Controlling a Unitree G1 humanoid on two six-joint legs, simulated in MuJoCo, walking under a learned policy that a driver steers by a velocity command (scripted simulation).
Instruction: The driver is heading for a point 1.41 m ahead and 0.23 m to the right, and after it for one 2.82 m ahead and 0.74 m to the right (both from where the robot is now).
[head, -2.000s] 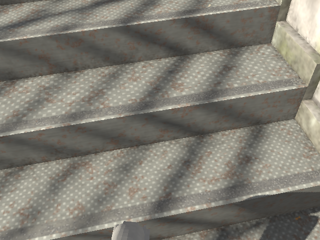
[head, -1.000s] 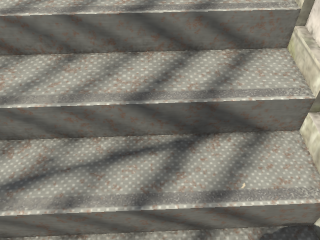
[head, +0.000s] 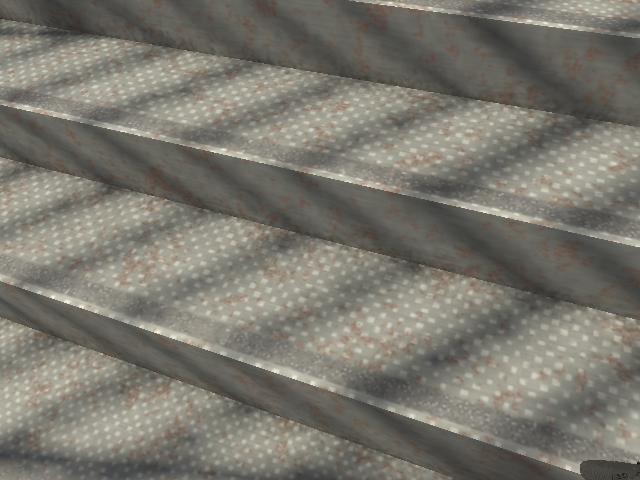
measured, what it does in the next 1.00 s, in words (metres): steps on the spot: left foot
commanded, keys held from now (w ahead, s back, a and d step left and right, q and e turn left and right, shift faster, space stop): no key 1.00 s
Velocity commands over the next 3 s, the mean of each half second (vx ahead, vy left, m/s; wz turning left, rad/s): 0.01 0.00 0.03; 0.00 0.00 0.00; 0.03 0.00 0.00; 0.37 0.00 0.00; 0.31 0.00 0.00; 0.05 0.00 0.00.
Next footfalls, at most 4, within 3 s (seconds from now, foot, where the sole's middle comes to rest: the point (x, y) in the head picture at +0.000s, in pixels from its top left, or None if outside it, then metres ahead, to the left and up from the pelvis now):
0.10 left None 0.06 0.16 -0.76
2.00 right None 0.35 -0.07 -0.59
2.52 left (337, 331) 0.65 0.04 -0.42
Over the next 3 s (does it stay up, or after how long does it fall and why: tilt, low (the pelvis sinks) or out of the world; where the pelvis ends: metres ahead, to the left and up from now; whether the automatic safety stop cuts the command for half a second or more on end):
stays up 0.56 -0.04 0.35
